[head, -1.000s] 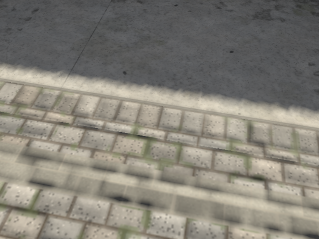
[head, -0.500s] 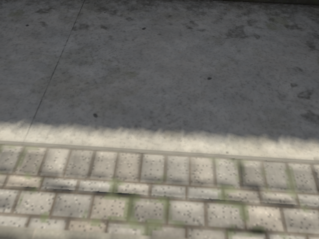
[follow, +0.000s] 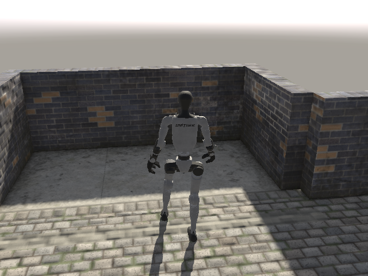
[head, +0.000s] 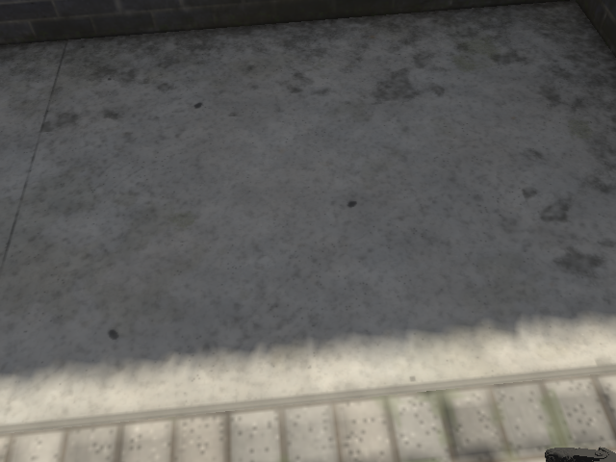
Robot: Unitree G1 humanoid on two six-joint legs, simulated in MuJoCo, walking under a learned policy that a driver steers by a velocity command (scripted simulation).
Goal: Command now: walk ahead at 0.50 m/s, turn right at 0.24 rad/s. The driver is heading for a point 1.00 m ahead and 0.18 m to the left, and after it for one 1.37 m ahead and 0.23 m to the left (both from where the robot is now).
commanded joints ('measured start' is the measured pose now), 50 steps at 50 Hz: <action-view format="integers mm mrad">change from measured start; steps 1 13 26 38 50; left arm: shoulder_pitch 69 -92 -337 -42 64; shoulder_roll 163 139 81 89 193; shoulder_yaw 41 16 3 25 43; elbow -22 -100 -168 -65 44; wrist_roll -4 22 13 31 -12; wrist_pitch -6 -58 -59 -49 -31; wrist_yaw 4 -7 -12 -13 -12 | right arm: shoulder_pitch -121 202 312 200 -74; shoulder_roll -74 -131 -168 -116 -57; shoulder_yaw -15 -44 -62 -41 -5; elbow -94 -35 9 -55 -135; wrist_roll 10 8 34 17 24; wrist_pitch -24 5 44 37 18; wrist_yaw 13 24 -25 -16 24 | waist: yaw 41 -104 -136 -27 19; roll -118 -31 53 -118 -119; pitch -16 -49 -30 -24 8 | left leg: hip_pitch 99 641 452 -76 111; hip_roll -48 134 25 -27 -36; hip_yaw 43 -409 -276 -68 53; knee -93 -377 -356 530 -42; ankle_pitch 55 -205 -105 -395 -68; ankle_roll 23 319 260 65 63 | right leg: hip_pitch -22 -620 -365 70 12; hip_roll -261 -173 -102 -366 -342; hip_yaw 139 -4 -27 275 22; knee -57 837 201 -88 -148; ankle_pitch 245 -97 277 61 262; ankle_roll -133 57 145 -115 -97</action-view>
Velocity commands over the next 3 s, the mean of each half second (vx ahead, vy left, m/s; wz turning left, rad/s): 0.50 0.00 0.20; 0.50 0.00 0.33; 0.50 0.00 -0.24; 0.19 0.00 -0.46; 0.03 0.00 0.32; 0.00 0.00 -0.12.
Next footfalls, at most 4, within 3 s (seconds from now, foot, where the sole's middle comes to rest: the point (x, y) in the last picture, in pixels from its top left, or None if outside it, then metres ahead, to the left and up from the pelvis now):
0.14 left None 0.26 0.14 -0.78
0.64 right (368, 426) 0.54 -0.04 -0.78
1.10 left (226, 355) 0.69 0.29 -0.78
1.64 right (309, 246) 1.02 0.12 -0.78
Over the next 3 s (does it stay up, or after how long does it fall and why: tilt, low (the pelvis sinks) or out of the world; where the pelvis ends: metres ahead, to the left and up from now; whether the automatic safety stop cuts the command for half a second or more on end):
stays up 0.97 0.27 -0.01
